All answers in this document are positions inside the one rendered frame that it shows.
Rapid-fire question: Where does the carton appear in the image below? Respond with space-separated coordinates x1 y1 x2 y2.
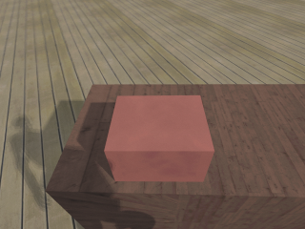
104 95 214 182

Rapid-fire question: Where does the pedestal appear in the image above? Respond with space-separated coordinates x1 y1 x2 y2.
45 84 305 229

